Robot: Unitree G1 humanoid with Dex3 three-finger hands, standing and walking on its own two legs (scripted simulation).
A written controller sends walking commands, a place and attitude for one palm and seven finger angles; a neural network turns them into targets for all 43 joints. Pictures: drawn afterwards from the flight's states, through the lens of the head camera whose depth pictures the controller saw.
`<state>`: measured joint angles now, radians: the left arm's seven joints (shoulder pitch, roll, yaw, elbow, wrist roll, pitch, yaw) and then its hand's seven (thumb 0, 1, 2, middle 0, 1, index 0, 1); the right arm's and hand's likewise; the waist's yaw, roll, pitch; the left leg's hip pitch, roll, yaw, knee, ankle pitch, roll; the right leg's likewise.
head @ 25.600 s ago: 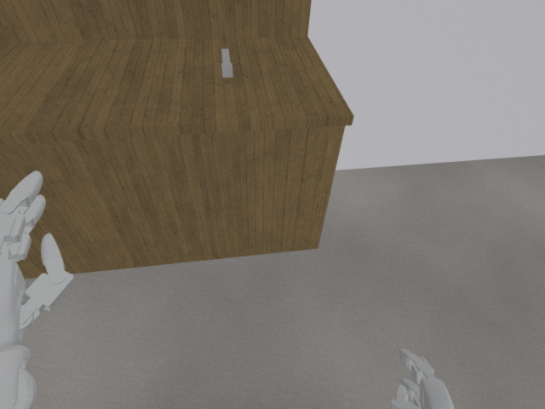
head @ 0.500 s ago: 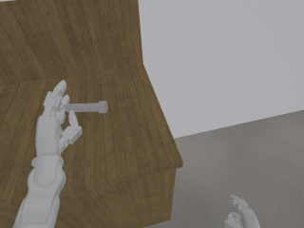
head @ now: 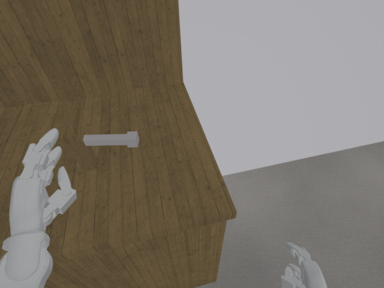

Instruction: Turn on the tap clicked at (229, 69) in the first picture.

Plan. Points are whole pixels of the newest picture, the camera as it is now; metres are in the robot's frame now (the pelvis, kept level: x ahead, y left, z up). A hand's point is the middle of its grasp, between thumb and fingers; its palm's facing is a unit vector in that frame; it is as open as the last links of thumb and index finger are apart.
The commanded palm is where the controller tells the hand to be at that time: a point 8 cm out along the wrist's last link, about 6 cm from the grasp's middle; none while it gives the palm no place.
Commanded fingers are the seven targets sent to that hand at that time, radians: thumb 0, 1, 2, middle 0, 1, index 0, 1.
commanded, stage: draw the hand back beside the body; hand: left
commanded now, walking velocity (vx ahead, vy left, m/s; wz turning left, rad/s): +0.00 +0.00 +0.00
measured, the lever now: (132, 139) +0.42 +0.21 +0.08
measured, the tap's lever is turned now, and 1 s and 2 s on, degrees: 77 77 77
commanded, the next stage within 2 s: step back with the hand held close in 0.40 s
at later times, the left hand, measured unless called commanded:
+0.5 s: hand (67, 197) +0.21 +0.23 +0.15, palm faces +0.43 -0.83 -0.34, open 7.4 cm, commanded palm +0.16 +0.27 +0.17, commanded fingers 0.00 0.90 0.90 -0.20 -0.30 -0.20 -0.30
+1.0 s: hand (32, 236) +0.14 +0.25 +0.15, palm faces +0.38 -0.81 -0.44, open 7.4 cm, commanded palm +0.09 +0.29 +0.17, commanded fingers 0.00 0.90 0.90 -0.20 -0.30 -0.20 -0.30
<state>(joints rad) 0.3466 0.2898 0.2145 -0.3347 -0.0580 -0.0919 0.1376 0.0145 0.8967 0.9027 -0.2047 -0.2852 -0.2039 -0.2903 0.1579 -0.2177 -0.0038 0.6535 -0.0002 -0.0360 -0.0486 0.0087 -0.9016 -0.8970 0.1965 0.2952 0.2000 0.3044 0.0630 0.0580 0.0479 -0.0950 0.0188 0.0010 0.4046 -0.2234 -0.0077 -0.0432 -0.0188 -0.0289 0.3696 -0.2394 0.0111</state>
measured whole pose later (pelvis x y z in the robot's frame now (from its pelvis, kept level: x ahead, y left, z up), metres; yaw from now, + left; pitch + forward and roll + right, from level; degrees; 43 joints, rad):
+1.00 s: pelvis -0.07 +0.01 -0.01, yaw +0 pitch +0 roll -1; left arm 0.50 0.39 0.33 -0.51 -0.06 -0.14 0.14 0.02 0.89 0.90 -0.22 -0.30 -0.22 -0.31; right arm 0.17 -0.22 -0.01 0.55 0.01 0.02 -0.08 0.01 -0.90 -0.90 0.20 0.30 0.20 0.30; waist 0.03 0.05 0.05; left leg -0.36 0.02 -0.01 0.53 -0.17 0.01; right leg -0.30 -0.02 -0.03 0.49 -0.19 0.02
